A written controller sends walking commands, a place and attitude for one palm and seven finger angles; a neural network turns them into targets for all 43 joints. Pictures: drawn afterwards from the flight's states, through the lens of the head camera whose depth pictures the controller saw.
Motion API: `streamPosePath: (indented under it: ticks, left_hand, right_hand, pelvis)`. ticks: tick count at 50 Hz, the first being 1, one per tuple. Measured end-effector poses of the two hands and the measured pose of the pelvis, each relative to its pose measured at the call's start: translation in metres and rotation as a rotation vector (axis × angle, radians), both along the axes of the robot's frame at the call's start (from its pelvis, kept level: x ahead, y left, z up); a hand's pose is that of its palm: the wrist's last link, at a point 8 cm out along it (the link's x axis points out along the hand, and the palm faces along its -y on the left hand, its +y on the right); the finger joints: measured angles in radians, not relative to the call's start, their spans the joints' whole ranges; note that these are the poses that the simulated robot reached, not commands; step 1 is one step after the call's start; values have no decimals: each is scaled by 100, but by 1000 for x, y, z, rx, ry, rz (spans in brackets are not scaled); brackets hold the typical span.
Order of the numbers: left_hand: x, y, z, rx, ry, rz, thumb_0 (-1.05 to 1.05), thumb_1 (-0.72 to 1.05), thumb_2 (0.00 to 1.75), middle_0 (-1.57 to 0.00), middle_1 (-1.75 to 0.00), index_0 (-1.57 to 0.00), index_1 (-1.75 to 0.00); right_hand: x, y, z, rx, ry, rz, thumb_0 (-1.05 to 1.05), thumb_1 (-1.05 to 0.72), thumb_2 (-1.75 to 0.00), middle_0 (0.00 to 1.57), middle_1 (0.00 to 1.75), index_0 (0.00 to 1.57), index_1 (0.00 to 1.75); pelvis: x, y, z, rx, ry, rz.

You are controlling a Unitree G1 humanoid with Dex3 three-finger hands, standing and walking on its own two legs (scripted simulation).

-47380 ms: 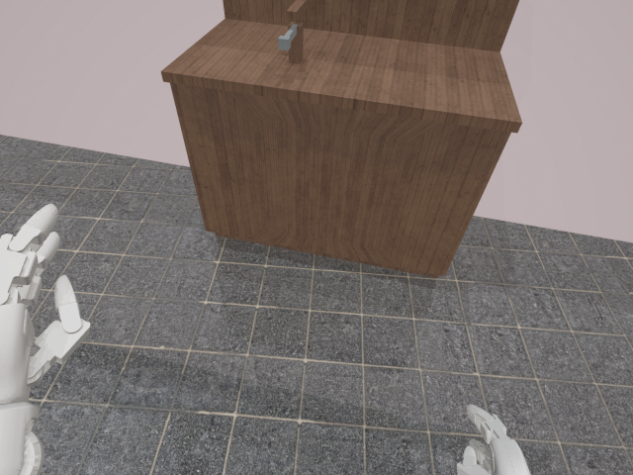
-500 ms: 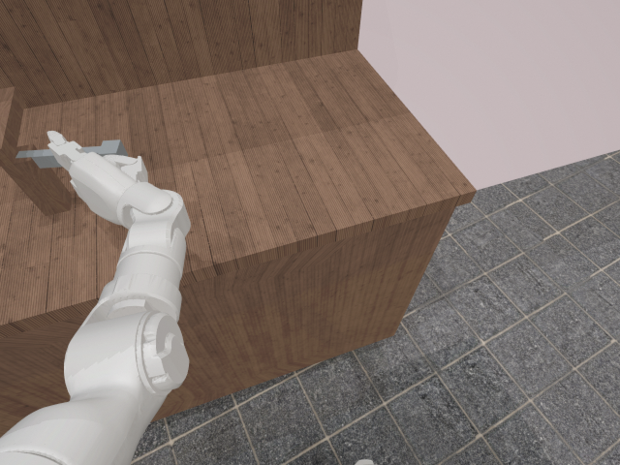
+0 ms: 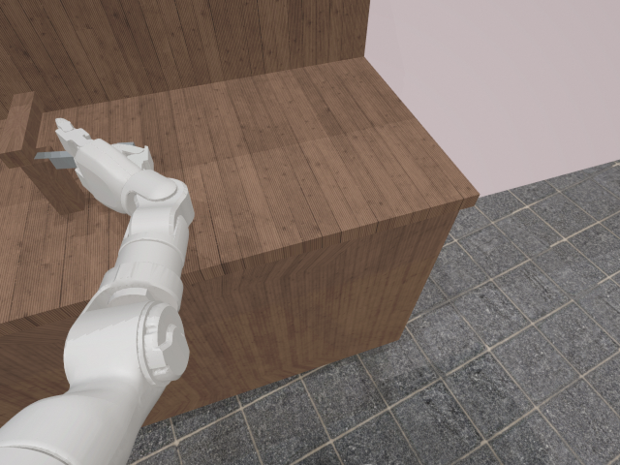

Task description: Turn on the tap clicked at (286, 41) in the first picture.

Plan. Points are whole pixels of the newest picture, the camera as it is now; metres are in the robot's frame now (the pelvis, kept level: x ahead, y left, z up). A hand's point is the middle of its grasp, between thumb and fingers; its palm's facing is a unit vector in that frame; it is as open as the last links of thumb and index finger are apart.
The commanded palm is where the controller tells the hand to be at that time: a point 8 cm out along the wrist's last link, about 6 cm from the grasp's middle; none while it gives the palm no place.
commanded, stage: lift the hand up off the lever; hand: left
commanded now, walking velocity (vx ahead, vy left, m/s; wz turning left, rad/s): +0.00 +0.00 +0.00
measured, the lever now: (127, 156) +0.53 +0.25 +0.11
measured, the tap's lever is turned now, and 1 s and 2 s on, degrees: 76 77 77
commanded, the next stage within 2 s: draw the hand back beside the body in 1.44 s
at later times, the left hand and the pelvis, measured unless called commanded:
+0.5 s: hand (131, 144) +0.49 +0.22 +0.16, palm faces +0.81 -0.58 -0.11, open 7.8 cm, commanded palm +0.43 +0.23 +0.16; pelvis +0.00 +0.00 +0.01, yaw -1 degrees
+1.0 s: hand (134, 134) +0.48 +0.20 +0.18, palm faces +0.79 -0.61 -0.09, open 7.8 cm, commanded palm +0.42 +0.23 +0.18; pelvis +0.01 +0.00 +0.01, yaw +0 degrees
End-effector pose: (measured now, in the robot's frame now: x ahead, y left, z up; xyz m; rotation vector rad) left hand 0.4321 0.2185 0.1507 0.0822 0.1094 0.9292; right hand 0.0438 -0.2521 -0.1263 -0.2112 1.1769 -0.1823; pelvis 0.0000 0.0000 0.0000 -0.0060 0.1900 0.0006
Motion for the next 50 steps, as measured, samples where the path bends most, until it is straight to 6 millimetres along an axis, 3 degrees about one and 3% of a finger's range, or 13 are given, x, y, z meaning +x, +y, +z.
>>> streamPosePath:
  ticks: [14, 23, 50]
  left_hand:
    - [2, 0, 4, -18, 5, 23, 1, 90, 90, -14, -16, -15, -15]
    - [-1, 9, 17, -1, -15, 21, 1, 90, 90, -15, -16, -15, -15]
    - [-3, 2, 34, -30, -18, -12, 1, 90, 90, -15, -15, -15, -15]
  right_hand:
    - [-5, -7, 4, -16, -3, -27, 0, -90, -90, 20, 30, 20, 30]
    - [-2, -10, 6, -20, -14, -28, 0, -90, -90, 20, 30, 20, 30]
    - [42, 6, 11, 10, -87, 8, 1, -90, -90, 20, 30, 20, 30]
  pelvis:
    - [0, -3, 3, 1, -2, -14]
    - [1, -4, 5, 1, -20, -11]
    - [14, 3, 12, 1, -53, -9]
